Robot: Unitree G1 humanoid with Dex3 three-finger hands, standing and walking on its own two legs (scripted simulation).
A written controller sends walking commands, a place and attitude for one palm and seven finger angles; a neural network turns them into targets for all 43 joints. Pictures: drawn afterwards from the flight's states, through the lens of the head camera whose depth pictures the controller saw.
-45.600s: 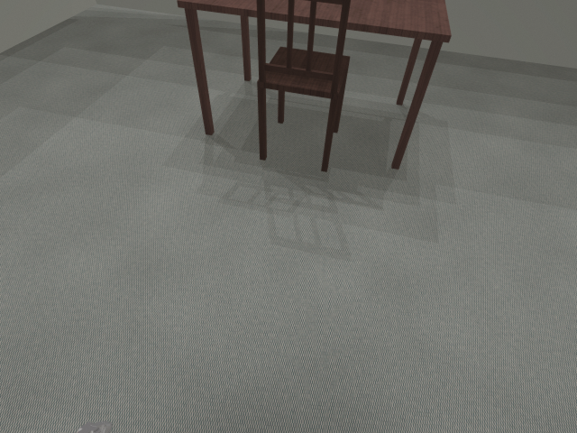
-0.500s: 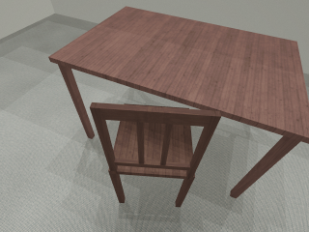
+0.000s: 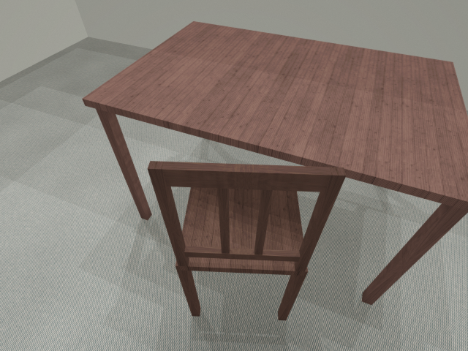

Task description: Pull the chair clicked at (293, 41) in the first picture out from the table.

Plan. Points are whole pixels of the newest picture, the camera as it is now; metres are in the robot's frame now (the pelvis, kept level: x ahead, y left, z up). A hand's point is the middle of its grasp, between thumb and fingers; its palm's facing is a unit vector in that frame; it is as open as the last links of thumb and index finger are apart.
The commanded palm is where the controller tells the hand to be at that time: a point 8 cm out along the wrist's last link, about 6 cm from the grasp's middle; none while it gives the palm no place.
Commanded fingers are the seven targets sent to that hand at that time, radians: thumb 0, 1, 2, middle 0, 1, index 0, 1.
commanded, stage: look again from close up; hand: left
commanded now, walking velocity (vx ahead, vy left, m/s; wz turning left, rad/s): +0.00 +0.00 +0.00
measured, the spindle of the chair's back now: (224, 222) +0.42 +0.05 -0.09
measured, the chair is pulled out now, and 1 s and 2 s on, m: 0.14 0.14 0.14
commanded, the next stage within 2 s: raise the hand toward the chair's back in 0.44 s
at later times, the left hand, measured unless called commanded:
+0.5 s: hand out of the picture +0.00 +0.17 -0.17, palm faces +0.00 -0.98 -0.19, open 7.3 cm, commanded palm none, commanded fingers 0.00 0.90 0.90 -0.20 -0.30 -0.20 -0.30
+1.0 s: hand out of the picture +0.13 +0.16 -0.08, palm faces +0.08 -1.00 +0.00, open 9.5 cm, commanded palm +0.12 +0.22 -0.06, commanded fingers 0.00 0.34 0.66 -0.14 -0.21 -0.14 -0.21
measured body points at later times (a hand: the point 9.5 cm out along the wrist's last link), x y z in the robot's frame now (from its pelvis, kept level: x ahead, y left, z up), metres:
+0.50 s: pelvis +0.00 +0.00 +0.00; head +0.01 +0.00 +0.45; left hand +0.01 +0.22 -0.16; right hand +0.00 -0.22 -0.15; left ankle -0.04 +0.09 -0.73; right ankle +0.00 -0.13 -0.73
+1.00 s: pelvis -0.05 -0.04 -0.09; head +0.00 -0.02 +0.36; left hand +0.12 +0.21 -0.07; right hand +0.21 -0.28 -0.10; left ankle -0.04 +0.08 -0.73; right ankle +0.00 -0.13 -0.73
